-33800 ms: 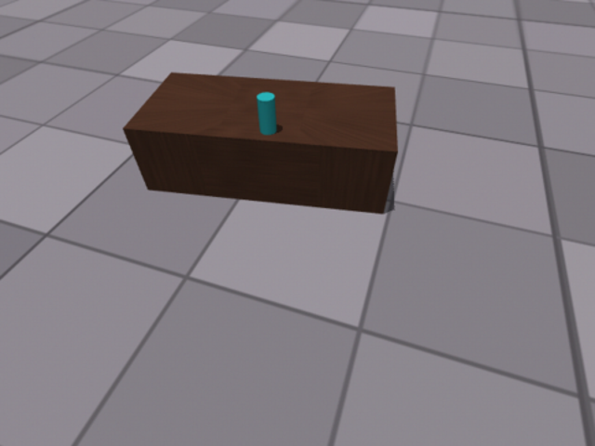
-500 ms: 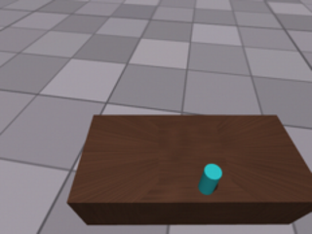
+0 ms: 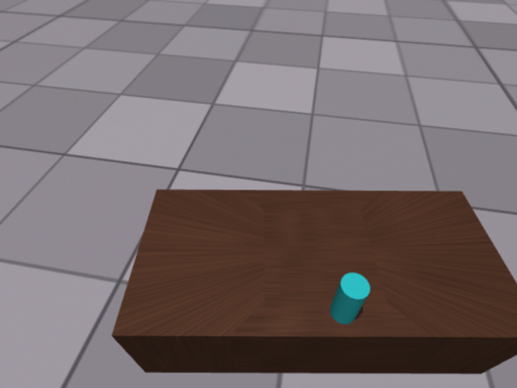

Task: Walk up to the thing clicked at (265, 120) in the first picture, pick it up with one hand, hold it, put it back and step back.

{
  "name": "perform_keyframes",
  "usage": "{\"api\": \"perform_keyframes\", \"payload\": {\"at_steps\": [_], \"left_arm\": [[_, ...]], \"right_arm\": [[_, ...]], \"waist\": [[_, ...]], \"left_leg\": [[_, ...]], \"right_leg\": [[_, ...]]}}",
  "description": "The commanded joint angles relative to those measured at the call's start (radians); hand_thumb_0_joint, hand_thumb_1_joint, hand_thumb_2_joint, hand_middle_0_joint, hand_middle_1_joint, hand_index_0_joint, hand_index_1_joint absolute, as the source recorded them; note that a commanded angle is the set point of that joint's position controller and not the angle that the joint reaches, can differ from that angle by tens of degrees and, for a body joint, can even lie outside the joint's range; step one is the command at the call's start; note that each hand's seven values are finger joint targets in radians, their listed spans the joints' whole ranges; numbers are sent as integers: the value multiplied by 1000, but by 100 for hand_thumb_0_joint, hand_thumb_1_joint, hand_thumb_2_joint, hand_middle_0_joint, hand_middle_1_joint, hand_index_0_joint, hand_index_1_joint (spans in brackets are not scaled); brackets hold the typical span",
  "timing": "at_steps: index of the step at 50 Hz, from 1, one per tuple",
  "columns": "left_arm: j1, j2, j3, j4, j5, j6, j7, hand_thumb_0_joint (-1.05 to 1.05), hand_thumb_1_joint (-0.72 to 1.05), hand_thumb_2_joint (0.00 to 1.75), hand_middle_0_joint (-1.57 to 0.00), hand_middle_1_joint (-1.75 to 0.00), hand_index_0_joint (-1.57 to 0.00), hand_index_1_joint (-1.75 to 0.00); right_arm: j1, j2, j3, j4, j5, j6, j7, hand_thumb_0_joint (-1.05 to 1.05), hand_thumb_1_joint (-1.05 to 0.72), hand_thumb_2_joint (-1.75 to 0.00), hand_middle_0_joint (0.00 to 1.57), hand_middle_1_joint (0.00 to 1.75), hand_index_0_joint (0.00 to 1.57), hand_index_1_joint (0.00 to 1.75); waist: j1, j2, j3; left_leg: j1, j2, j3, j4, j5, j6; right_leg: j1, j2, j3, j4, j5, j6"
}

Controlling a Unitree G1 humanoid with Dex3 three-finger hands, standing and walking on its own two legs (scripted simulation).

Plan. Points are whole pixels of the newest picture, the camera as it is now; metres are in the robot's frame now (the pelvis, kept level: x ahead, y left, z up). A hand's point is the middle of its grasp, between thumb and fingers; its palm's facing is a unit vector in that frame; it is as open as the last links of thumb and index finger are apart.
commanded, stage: stand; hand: right
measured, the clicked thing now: (348, 299) +0.44 -0.24 -0.34
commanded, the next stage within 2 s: step back in 0.32 s
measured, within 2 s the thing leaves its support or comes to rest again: neither
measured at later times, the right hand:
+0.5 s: hand out of the picture +0.08 -0.27 -0.17, palm faces -0.01 +0.93 -0.35, open 7.4 cm
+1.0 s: hand out of the picture -0.04 -0.26 -0.18, palm faces -0.14 +0.91 -0.40, open 7.4 cm
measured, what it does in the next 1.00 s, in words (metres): walks backwards: left foot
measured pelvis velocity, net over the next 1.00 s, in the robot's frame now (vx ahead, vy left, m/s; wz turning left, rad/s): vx -0.13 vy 0.00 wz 0.08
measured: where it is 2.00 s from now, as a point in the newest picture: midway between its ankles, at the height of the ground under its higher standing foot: outside the picture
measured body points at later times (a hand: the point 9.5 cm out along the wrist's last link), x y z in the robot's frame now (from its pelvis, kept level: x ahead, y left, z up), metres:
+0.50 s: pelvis -0.03 -0.01 -0.01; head +0.03 -0.01 +0.43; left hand +0.07 +0.31 -0.14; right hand +0.08 -0.32 -0.14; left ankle +0.01 +0.12 -0.75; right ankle -0.01 -0.14 -0.74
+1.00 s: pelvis -0.13 +0.00 -0.03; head -0.06 +0.03 +0.41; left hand -0.02 +0.32 -0.15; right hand -0.03 -0.30 -0.15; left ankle -0.14 +0.12 -0.75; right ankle -0.04 -0.13 -0.73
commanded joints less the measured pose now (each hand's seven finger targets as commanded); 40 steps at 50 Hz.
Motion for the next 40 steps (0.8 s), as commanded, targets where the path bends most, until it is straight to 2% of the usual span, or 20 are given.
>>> {"api": "perform_keyframes", "payload": {"at_steps": [1, 8, 13, 15, 16, 19, 20, 24, 25, 26, 27, 28, 29, 30, 31, 33, 34, 35, 38, 40], "left_arm": [[-19, 210, 46, -56, -2, -19, 17, 0, 90, 90, -20, -30, -20, -30], [-24, 214, 46, -62, -6, -20, 18, 0, 90, 90, -20, -30, -20, -30], [-23, 209, 43, -63, -4, -19, 19, 0, 90, 90, -20, -30, -20, -30], [-21, 208, 41, -63, -7, -18, 18, 0, 90, 90, -20, -30, -20, -30], [-34, 271, 81, -97, -21, -7, 22, 0, 90, 90, -20, -30, -20, -30], [-1, 232, 82, -128, -24, 1, 29, 0, 90, 90, -20, -30, -20, -30], [-6, 220, 80, -144, -24, 6, 28, 0, 90, 90, -20, -30, -20, -30], [54, 206, 88, -174, -10, 27, 26, 0, 90, 90, -20, -30, -20, -30], [87, 207, 91, -171, -5, 29, 25, 0, 90, 90, -20, -30, -20, -30], [95, 215, 96, -171, -3, 28, 23, 0, 90, 90, -20, -30, -20, -30], [118, 229, 104, -176, -1, 25, 23, 0, 90, 90, -20, -30, -20, -30], [91, 274, 114, -198, 6, 18, 24, 0, 90, 90, -20, -30, -20, -30], [52, 344, 132, -220, 10, 12, 23, 0, 90, 90, -20, -30, -20, -30], [-1, 373, 135, -257, 20, 6, 28, 0, 90, 90, -20, -30, -20, -30], [-35, 369, 137, -278, 25, 4, 34, 0, 90, 90, -20, -30, -20, -30], [-121, 302, 129, -313, 22, 5, 34, 0, 90, 90, -20, -30, -20, -30], [-138, 284, 126, -324, 26, 5, 35, 0, 90, 90, -20, -30, -20, -30], [-114, 277, 123, -325, 29, 5, 36, 0, 90, 90, -20, -30, -20, -30], [-14, 253, 122, -331, 24, 11, 46, 0, 90, 90, -20, -30, -20, -30], [19, 259, 128, -333, 18, 17, 52, 0, 90, 90, -20, -30, -20, -30]], "right_arm": [[-27, -214, -38, -53, 0, -22, -9, 0, -90, -90, 20, 30, 20, 30], [-34, -212, -37, -60, 2, -27, -11, 0, -90, -90, 20, 30, 20, 30], [-33, -212, -35, -60, 3, -23, -13, 0, -90, -90, 20, 30, 20, 30], [-28, -214, -35, -57, 3, -21, -12, 0, -90, -90, 20, 30, 20, 30], [-70, -273, -61, -82, 10, -2, -5, 0, -90, -90, 20, 30, 20, 30], [-41, -273, -75, -114, 22, 9, -2, 0, -90, -90, 20, 30, 20, 30], [-39, -283, -82, -129, 20, 14, 0, 0, -90, -90, 20, 30, 20, 30], [-92, -302, -103, -200, 13, 31, -2, 0, -90, -90, 20, 30, 20, 30], [-112, -295, -105, -219, 12, 36, -2, 0, -90, -90, 20, 30, 20, 30], [-124, -284, -106, -233, 12, 43, -2, 0, -90, -90, 20, 30, 20, 30], [-138, -265, -102, -248, 15, 49, 0, 0, -90, -90, 20, 30, 20, 30], [-137, -229, -95, -263, 23, 55, 1, 0, -90, -90, 20, 30, 20, 30], [-124, -183, -83, -274, 22, 61, -4, 0, -90, -90, 20, 30, 20, 30], [-70, -187, -85, -267, 5, 71, -14, 0, -90, -90, 20, 30, 20, 30], [-27, -220, -95, -248, 5, 74, -14, 0, -90, -90, 20, 30, 20, 30], [43, -245, -106, -229, 28, 73, -5, 0, -90, -90, 20, 30, 20, 30], [65, -242, -105, -231, 34, 70, -6, 0, -90, -90, 20, 30, 20, 30], [59, -239, -99, -236, 29, 68, -7, 0, -90, -90, 20, 30, 20, 30], [22, -229, -81, -270, 18, 58, -15, 0, -90, -90, 20, 30, 20, 30], [2, -225, -77, -287, 8, 54, -19, 0, -90, -90, 20, 30, 20, 30]], "waist": [[3, 10, -44], [4, 3, -84], [4, 2, -80], [2, 2, -62], [4, 4, 47], [-4, 54, -58], [-9, 73, -80], [14, 178, -142], [31, 184, -158], [36, 160, -161], [52, 103, -158], [51, -39, -117], [50, -199, -65], [37, -189, -45], [18, -190, -46], [-31, -132, -52], [-37, -139, -89], [-14, -135, -115], [53, -136, -160], [72, -171, -164]], "left_leg": [[13, 107, -93, -72, 57, 30], [54, 114, -88, -47, 197, 29], [51, 114, -86, -39, 202, 32], [31, 110, -89, -53, 160, 29], [-40, 102, -108, 35, 317, 64], [-18, 152, -128, 60, 452, 124], [-34, 171, -147, 56, 476, 149], [-90, 238, -192, 80, 379, 218], [-116, 234, -186, 115, 340, 215], [-166, 204, -174, 164, 286, 200], [-177, 139, -134, 263, 198, 166], [-228, -1, -74, 411, 29, 91], [-319, -148, -40, 610, -325, 44], [-334, -132, -137, 769, -459, 41], [-313, -106, -157, 853, -440, 42], [-301, -117, -170, 904, -339, 33], [-326, -128, -162, 906, -310, 26], [-337, -131, -160, 898, -297, 16], [-410, -93, -141, 713, -319, -4], [-406, -68, -119, 605, -352, -6]], "right_leg": [[-28, -96, 61, -51, 87, -46], [-1, -101, 58, -30, 173, -47], [1, -104, 54, -35, 188, -43], [-4, -101, 54, -48, 140, -41], [-108, -70, 58, 61, 262, -47], [-74, -27, 7, 191, 235, -59], [-80, -2, -6, 243, 196, -56], [-90, 32, -18, 391, -87, -64], [-76, 23, -12, 391, -86, -74], [-54, 8, 10, 379, -38, -88], [-70, -43, 58, 288, 49, -112], [-104, -157, 199, 115, 189, -169], [-131, -307, 379, -1, 321, -247], [-213, -390, 461, -4, 355, -324], [-256, -398, 467, 14, 346, -352], [-237, -270, 262, 52, 312, -282], [-172, -228, 203, 75, 316, -248], [-127, -210, 189, 102, 323, -236], [83, -221, 185, 168, 406, -251], [144, -255, 195, 186, 468, -263]]}}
